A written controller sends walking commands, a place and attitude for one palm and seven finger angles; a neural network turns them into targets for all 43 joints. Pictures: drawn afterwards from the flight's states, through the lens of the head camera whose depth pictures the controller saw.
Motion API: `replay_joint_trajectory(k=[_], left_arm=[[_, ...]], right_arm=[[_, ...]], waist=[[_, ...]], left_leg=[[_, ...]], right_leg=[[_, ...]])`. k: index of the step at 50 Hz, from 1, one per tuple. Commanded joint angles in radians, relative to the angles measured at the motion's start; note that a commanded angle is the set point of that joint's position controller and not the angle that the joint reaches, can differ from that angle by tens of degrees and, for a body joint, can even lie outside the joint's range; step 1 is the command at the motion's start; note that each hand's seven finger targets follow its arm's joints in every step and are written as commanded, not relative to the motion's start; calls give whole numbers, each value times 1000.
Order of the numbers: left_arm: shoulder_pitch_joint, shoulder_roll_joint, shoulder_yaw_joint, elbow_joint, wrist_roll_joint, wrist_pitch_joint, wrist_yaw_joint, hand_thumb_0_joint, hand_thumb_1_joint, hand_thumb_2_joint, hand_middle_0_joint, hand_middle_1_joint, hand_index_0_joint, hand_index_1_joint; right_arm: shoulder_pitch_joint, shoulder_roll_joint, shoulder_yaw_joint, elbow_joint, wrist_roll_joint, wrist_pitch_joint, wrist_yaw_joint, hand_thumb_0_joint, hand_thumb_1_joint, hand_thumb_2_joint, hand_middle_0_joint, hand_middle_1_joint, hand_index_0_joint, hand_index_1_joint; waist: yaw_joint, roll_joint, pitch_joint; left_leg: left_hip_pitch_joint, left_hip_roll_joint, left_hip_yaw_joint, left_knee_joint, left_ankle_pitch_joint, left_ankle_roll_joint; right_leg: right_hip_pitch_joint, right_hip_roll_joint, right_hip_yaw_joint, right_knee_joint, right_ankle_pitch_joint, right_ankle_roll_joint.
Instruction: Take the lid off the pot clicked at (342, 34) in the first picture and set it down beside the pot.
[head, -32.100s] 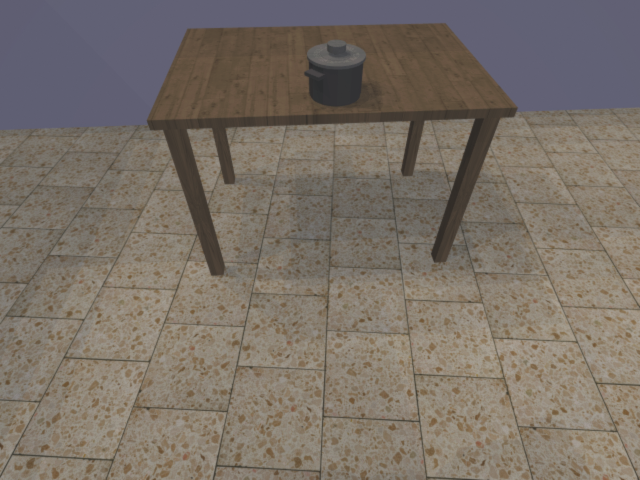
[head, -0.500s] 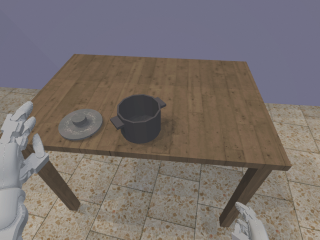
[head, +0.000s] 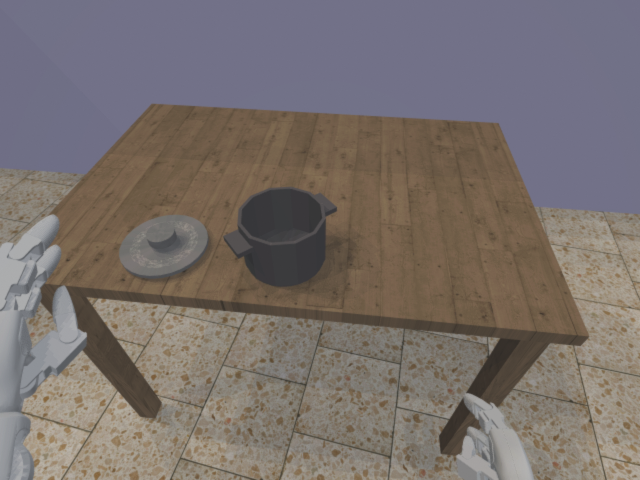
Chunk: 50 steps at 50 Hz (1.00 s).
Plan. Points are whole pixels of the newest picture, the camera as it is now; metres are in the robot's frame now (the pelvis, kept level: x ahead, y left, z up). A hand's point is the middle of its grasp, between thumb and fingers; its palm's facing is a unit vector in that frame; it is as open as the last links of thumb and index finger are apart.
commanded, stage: step back with the hand held close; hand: left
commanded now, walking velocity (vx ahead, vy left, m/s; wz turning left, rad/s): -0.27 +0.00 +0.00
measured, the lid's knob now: (161, 235) +0.50 +0.37 -0.03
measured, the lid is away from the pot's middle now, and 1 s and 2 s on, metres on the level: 0.23 0.23 0.23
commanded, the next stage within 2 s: stop stepping back and stand still in 1.56 s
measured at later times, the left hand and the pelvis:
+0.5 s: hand (49, 389) +0.14 +0.26 +0.15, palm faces +0.33 -0.82 -0.48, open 7.4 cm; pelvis -0.05 +0.02 -0.01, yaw +0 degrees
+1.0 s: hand (23, 439) +0.10 +0.25 +0.16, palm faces +0.35 -0.82 -0.44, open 7.4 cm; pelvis -0.10 +0.02 -0.02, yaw +1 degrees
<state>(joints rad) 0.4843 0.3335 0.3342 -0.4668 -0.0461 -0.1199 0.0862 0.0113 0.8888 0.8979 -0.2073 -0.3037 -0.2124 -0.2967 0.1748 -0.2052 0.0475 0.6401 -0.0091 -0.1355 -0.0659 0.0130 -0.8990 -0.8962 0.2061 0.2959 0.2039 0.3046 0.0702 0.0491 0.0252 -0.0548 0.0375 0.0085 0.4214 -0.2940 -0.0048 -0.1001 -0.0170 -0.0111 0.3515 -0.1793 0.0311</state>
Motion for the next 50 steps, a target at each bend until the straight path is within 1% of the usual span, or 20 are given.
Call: replay_joint_trajectory(k=[1,6,9,10,14,17,22,26,29,31,33,35,37,38,40,42,43,46,47,50], left_arm=[[-6,152,100,-199,6,-103,1,0,900,900,-200,-300,-200,-300],[87,186,128,-241,5,-119,5,0,900,900,-200,-300,-200,-300],[114,210,151,-277,3,-128,12,0,900,900,-200,-300,-200,-300],[119,227,163,-297,1,-130,15,0,900,900,-200,-300,-200,-300],[141,223,169,-316,-2,-139,22,0,900,900,-200,-300,-200,-300],[140,211,161,-316,-2,-144,24,0,900,900,-200,-300,-200,-300],[116,198,160,-311,6,-157,31,0,900,900,-200,-300,-200,-300],[80,195,152,-311,11,-172,39,0,900,900,-200,-300,-200,-300],[65,194,148,-320,17,-188,48,0,900,900,-200,-300,-200,-300],[60,187,143,-332,21,-196,52,0,900,900,-200,-300,-200,-300],[54,181,146,-324,29,-202,57,0,900,900,-200,-300,-200,-300],[54,193,159,-321,34,-204,58,0,900,900,-200,-300,-200,-300],[48,195,168,-320,35,-208,56,0,900,900,-200,-300,-200,-300],[51,195,173,-312,32,-209,54,0,900,900,-200,-300,-200,-300],[38,207,171,-339,28,-215,50,0,900,900,-200,-300,-200,-300],[45,206,162,-323,18,-216,50,0,900,900,-200,-300,-200,-300],[47,208,160,-323,16,-219,54,0,900,900,-200,-300,-200,-300],[73,204,163,-332,17,-235,62,0,900,900,-200,-300,-200,-300],[79,207,171,-326,21,-240,64,0,900,900,-200,-300,-200,-300],[102,192,189,-306,39,-250,64,0,900,900,-200,-300,-200,-300]], right_arm=[[-113,-134,-70,-190,1,9,-5,0,-900,-900,200,300,200,300],[-112,-133,-91,-232,12,52,-6,0,-900,-900,200,300,200,300],[-104,-135,-103,-253,20,68,-7,0,-900,-900,200,300,200,300],[-110,-137,-101,-257,20,71,-8,0,-900,-900,200,300,200,300],[-96,-140,-109,-271,24,71,-9,0,-900,-900,200,300,200,300],[-93,-144,-110,-273,25,60,-9,0,-900,-900,200,300,200,300],[-78,-149,-113,-275,26,35,-11,0,-900,-900,200,300,200,300],[-61,-147,-113,-265,25,15,-14,0,-900,-900,200,300,200,300],[-48,-152,-113,-257,21,-3,-15,0,-900,-900,200,300,200,300],[-50,-150,-109,-253,19,-16,-18,0,-900,-900,200,300,200,300],[-50,-157,-109,-255,20,-29,-19,0,-900,-900,200,300,200,300],[-51,-158,-110,-251,23,-40,-19,0,-900,-900,200,300,200,300],[-53,-155,-115,-253,22,-47,-18,0,-900,-900,200,300,200,300],[-46,-149,-118,-247,22,-48,-16,0,-900,-900,200,300,200,300],[-33,-147,-122,-234,15,-49,-11,0,-900,-900,200,300,200,300],[-33,-137,-125,-221,9,-42,-5,0,-900,-900,200,300,200,300],[-33,-132,-124,-213,6,-36,-2,0,-900,-900,200,300,200,300],[-36,-130,-123,-205,4,-24,0,0,-900,-900,200,300,200,300],[-42,-136,-127,-209,6,-25,-2,0,-900,-900,200,300,200,300],[-69,-156,-131,-231,20,-41,-6,0,-900,-900,200,300,200,300]], waist=[[-53,-49,-73],[-53,-30,-178],[-56,-19,-201],[-56,13,-207],[-56,31,-194],[-59,49,-161],[-70,21,-95],[-80,-49,-60],[-84,-32,-62],[-84,19,-69],[-79,77,-65],[-77,95,-77],[-76,77,-67],[-76,21,-71],[-86,-62,-72],[-88,-141,-67],[-90,-151,-78],[-96,-77,-116],[-94,-43,-120],[-87,164,-121]], left_leg=[[-102,-17,20,-42,231,48],[-112,1,16,-34,379,49],[-136,11,8,-28,442,46],[-140,14,5,-28,448,47],[-215,34,-12,-41,432,50],[-304,47,-24,-59,301,61],[-490,33,-36,-66,-71,76],[-490,1,-35,-16,-234,72],[-491,7,-51,-21,-275,76],[-521,29,-69,-58,-308,82],[-630,66,-104,-116,-377,100],[-690,87,-125,-135,-408,111],[-736,82,-112,-101,-400,118],[-716,54,-91,-50,-366,108],[-610,-9,-46,49,-322,75],[-467,-42,-20,133,-249,51],[-404,-51,-15,157,-202,45],[-366,-21,-43,75,-129,50],[-425,6,-62,22,-160,63],[-756,139,-176,-187,-383,133]], right_leg=[[-9,-34,49,-38,289,-34],[43,-35,14,41,420,-20],[50,-29,5,81,462,-14],[45,-28,6,92,454,-12],[55,-16,-7,149,401,-4],[57,-11,-4,184,305,-2],[75,-19,27,198,218,-9],[-39,-37,74,107,27,-23],[-72,-29,74,91,-56,-24],[-49,-11,51,131,-70,-17],[34,19,26,229,-34,-7],[85,41,23,297,12,-3],[109,39,47,320,71,-4],[85,22,72,287,94,-13],[-37,-26,145,158,48,-39],[-195,-79,199,27,-79,-64],[-246,-98,206,-12,-107,-74],[-219,-61,127,29,-55,-58],[-160,-28,97,77,-35,-41],[130,82,14,393,75,2]])
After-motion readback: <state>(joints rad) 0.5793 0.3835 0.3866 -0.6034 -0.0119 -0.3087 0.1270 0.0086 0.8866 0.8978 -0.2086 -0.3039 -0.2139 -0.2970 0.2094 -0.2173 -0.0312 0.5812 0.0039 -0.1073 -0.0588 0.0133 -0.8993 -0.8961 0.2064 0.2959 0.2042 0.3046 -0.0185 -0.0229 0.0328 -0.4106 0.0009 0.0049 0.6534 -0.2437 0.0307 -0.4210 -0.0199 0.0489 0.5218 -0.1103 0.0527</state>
